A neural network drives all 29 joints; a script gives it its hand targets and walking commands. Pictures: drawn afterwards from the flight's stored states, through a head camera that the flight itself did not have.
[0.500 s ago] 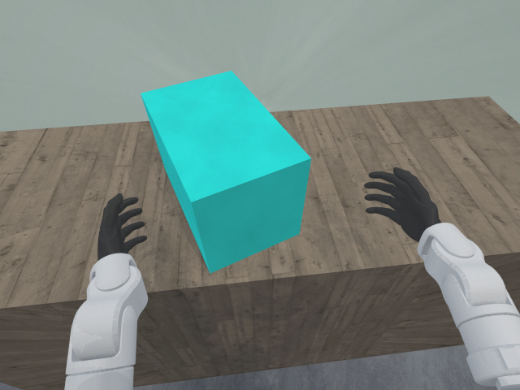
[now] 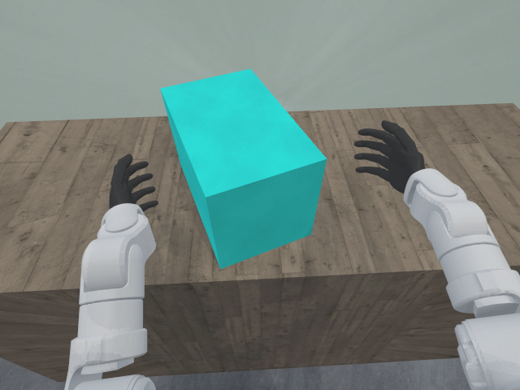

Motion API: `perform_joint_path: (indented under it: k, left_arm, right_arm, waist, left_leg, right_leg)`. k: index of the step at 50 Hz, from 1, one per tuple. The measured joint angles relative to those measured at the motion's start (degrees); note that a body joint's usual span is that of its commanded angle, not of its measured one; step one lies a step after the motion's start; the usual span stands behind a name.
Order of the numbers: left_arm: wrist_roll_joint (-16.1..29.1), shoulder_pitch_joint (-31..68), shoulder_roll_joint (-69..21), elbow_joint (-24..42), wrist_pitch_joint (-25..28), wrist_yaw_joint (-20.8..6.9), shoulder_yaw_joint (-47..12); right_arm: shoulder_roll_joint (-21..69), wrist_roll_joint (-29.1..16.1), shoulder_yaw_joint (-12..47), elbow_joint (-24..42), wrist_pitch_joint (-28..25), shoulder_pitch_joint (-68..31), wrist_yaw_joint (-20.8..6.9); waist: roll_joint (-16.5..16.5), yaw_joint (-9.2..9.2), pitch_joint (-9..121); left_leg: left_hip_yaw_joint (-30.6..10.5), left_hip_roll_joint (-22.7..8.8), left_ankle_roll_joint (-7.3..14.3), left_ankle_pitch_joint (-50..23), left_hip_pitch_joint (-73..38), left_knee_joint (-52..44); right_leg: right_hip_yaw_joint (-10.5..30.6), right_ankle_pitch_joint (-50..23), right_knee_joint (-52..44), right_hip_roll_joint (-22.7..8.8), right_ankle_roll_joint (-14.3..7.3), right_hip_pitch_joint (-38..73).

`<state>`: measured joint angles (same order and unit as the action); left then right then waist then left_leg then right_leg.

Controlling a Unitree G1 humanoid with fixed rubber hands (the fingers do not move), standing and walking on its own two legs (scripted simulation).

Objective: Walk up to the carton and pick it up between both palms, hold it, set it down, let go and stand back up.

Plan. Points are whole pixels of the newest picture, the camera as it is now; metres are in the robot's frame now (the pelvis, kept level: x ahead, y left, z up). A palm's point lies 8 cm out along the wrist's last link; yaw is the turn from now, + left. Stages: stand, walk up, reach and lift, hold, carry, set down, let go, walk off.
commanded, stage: reach and lift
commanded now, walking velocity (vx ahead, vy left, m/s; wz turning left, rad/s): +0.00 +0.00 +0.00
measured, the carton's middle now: (236, 162) +0.52 +0.08 +0.03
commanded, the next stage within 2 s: none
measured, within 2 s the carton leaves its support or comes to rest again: neither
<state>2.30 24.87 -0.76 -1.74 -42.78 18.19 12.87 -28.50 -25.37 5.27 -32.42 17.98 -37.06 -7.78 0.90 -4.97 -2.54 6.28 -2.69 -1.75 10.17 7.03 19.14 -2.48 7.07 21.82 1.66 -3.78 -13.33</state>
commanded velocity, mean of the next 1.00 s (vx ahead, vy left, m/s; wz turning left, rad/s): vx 0.00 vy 0.00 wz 0.00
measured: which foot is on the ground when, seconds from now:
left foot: down 0.00-1.00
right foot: down 0.00-1.00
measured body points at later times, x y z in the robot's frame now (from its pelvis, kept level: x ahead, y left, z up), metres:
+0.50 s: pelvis +0.01 +0.00 +0.00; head +0.05 -0.01 +0.45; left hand +0.38 +0.23 +0.14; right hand +0.48 -0.15 +0.16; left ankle +0.00 +0.14 -0.74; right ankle +0.05 -0.07 -0.74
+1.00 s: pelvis +0.01 +0.00 +0.00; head +0.07 -0.02 +0.45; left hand +0.41 +0.24 +0.13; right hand +0.52 -0.13 +0.16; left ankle +0.00 +0.14 -0.74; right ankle +0.05 -0.07 -0.74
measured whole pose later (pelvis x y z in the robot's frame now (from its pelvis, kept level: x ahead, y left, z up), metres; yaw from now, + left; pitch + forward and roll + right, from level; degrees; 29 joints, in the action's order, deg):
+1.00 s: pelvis +0.01 +0.00 +0.00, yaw +0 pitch +8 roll +1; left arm 4.0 46.2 3.4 -28.8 -31.9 16.6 15.2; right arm -26.6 -26.2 8.6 -55.5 16.8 -61.7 -6.2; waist 0.9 -9.8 1.6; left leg 6.3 -2.7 -2.0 9.9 16.7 19.1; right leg -2.3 6.4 21.3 1.8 -3.8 -22.8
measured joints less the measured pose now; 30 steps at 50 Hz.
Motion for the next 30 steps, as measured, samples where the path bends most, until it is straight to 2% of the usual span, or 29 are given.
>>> perform_joint_path:
  k: [11, 26, 30]
  left_arm:
    - [0.1, 4.9, 0.1, -3.3, 0.1, 0.0, 0.6]
    - [0.6, 11.9, 1.9, -7.0, 1.0, 0.1, 1.5]
    - [1.2, 14.8, 2.9, -10.5, 1.7, 0.2, 1.8]
  right_arm:
    - [1.1, 0.0, 0.5, -4.4, 0.7, -6.8, 1.3]
    - [0.3, 0.0, 1.4, -7.5, 1.5, -14.8, 2.6]
    - [0.0, -0.2, 1.7, -11.5, 1.7, -17.8, 2.3]
  waist:
    - [0.0, -1.39, 0.0]
    - [0.0, -2.36, 0.7]
    - [0.0, -2.66, 1.3]
  left_leg:
    - [0.0, 0.0, -0.1, 0.0, 1.8, 0.0]
    - [0.0, 0.0, -0.2, 0.0, 5.0, 0.0]
    - [0.0, 0.0, -0.2, -0.1, 5.9, 0.0]
  right_leg:
    - [0.0, 0.0, 0.0, 0.0, 0.0, -1.8]
    - [0.1, -0.2, -0.2, 0.1, 0.0, -4.9]
    - [0.1, -0.3, -0.3, 0.1, 0.0, -5.8]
